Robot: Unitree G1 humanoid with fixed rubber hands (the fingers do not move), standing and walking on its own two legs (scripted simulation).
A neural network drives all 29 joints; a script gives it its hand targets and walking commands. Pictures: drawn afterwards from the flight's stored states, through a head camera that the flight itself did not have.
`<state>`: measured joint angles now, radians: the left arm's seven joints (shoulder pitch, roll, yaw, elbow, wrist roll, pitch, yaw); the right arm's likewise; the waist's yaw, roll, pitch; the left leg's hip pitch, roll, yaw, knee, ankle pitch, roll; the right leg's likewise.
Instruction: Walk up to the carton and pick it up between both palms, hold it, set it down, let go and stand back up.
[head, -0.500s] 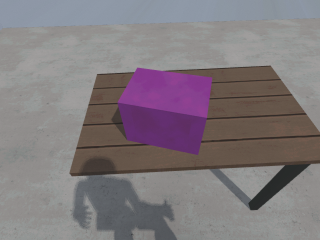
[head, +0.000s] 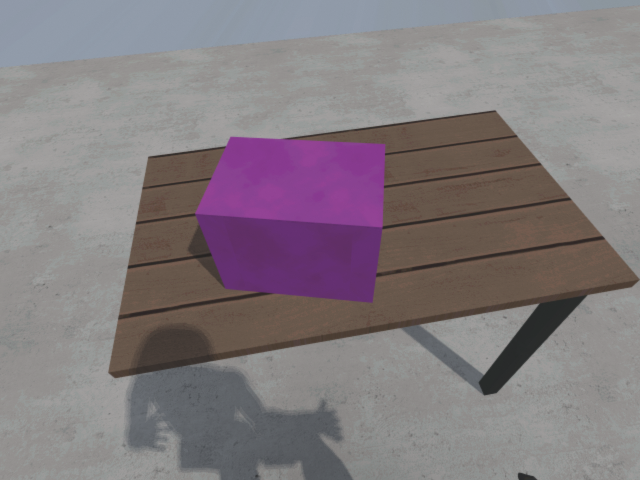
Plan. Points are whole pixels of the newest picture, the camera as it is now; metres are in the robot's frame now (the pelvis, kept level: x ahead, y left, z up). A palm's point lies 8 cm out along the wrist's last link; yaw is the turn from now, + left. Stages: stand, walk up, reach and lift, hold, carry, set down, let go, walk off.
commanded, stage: stand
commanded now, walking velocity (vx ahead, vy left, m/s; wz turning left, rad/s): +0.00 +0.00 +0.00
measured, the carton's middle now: (301, 219) +0.51 +0.04 -0.01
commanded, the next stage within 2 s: none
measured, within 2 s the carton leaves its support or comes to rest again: neither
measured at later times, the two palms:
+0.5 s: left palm out of the picture +0.09 +0.26 -0.11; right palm out of the picture +0.04 -0.27 -0.13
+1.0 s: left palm out of the picture +0.10 +0.25 -0.10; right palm out of the picture +0.03 -0.26 -0.13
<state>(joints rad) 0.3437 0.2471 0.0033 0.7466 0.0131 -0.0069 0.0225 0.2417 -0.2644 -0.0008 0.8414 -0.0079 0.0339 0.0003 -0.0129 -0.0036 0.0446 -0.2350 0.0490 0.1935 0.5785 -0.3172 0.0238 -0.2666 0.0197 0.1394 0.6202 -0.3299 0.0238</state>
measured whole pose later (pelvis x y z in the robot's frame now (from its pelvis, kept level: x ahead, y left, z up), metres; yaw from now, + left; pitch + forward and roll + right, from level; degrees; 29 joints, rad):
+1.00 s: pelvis -0.01 +0.01 +0.00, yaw -6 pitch -2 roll +1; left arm 0.32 0.25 0.00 0.71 0.01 0.00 0.01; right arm 0.30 -0.29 0.01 0.78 -0.01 0.04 0.01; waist -0.02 0.01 0.05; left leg -0.23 0.09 0.28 0.63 -0.36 0.02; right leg -0.30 0.03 0.12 0.66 -0.33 0.01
